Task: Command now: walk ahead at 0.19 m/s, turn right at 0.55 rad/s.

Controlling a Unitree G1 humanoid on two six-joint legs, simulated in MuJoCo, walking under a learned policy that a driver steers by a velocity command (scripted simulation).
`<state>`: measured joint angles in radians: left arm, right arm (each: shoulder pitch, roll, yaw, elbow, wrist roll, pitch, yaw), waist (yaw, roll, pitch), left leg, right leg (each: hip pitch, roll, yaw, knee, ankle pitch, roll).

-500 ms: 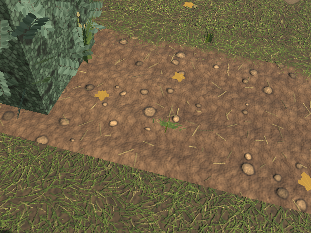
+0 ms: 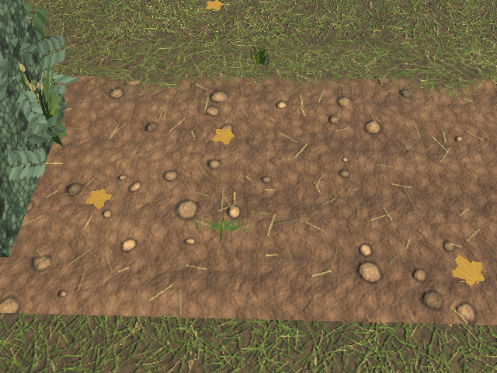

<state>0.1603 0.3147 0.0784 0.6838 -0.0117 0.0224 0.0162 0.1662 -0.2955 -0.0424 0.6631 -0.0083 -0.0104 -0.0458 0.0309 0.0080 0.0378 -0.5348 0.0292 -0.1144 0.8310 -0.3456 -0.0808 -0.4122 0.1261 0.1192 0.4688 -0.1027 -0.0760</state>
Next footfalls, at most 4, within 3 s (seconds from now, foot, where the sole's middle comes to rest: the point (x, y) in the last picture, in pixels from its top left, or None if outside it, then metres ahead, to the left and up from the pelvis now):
0.10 left None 0.09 0.16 -0.77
0.52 right None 0.18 -0.13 -0.77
0.90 left None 0.29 0.08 -0.77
1.58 left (257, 319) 0.58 0.04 -0.77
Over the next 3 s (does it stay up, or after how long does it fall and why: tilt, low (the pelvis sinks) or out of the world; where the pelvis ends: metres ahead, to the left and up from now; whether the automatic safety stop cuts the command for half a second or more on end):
stays up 0.87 -0.06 -0.01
